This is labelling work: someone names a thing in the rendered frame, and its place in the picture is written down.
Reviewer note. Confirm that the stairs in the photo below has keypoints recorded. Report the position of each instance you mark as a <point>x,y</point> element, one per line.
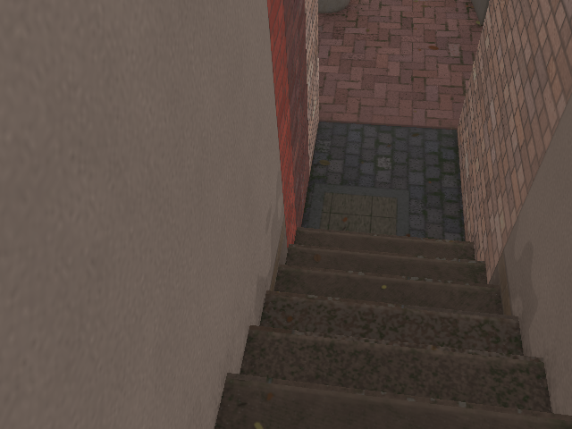
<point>494,381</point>

